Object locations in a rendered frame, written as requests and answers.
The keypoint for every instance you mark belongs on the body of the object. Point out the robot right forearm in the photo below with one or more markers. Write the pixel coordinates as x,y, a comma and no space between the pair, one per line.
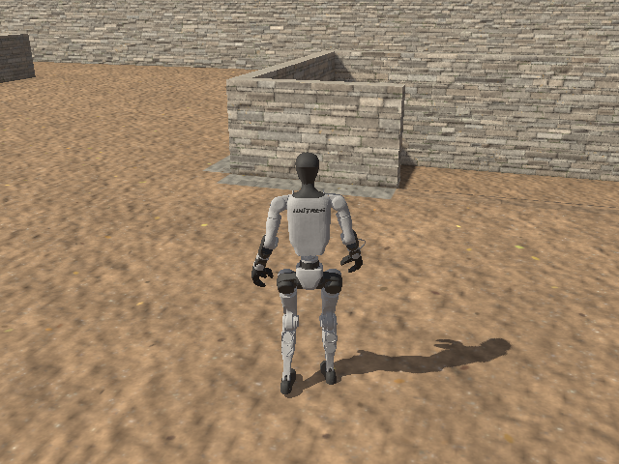
354,250

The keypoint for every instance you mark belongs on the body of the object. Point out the humanoid robot torso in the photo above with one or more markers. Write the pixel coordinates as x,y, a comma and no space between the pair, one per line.
309,222

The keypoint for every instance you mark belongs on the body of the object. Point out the robot left forearm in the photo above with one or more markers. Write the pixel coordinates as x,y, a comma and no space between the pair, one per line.
262,256

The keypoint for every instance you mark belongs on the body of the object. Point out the left robot upper arm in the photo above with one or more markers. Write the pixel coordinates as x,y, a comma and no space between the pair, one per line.
278,204

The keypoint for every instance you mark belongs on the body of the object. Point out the robot right thigh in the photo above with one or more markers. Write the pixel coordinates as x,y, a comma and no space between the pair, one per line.
332,283

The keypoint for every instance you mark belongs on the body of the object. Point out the robot right hand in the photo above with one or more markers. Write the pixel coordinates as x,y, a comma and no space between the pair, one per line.
358,263

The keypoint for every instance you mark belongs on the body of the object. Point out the right robot upper arm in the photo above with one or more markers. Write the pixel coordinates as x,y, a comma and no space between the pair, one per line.
339,204

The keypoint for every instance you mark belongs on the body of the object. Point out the robot left hand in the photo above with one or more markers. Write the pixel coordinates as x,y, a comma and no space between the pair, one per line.
255,274

